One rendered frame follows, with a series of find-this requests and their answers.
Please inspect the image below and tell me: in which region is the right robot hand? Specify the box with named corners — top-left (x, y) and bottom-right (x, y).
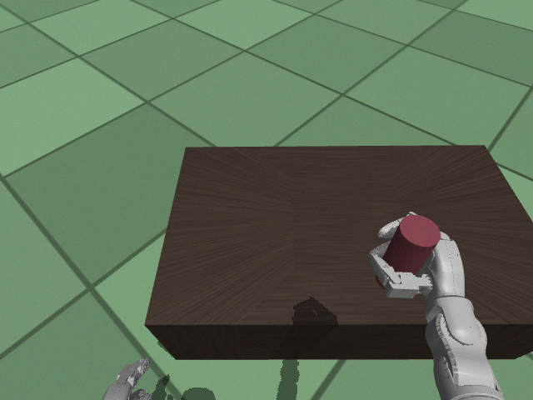
top-left (368, 212), bottom-right (465, 305)

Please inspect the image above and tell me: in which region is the can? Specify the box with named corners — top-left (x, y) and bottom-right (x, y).
top-left (376, 215), bottom-right (441, 290)

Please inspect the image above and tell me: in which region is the left robot hand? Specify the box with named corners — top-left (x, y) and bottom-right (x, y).
top-left (102, 357), bottom-right (152, 400)

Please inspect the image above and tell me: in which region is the right robot arm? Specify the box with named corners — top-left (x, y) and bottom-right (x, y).
top-left (424, 295), bottom-right (505, 400)

